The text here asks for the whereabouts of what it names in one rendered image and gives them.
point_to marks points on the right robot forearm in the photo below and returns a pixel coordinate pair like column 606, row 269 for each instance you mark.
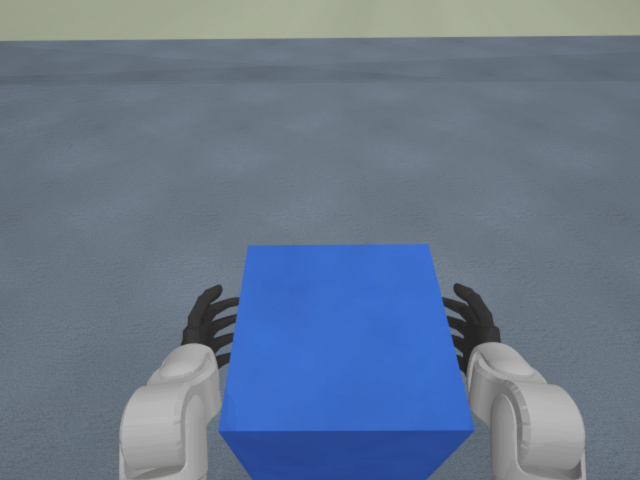
column 536, row 429

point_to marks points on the robot left hand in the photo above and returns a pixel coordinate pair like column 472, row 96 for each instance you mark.
column 201, row 329

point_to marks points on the robot right hand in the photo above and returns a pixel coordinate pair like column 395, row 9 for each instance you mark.
column 479, row 327

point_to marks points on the carton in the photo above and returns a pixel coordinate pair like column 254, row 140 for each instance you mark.
column 342, row 366

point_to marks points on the left robot forearm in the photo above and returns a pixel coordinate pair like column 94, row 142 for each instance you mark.
column 163, row 427

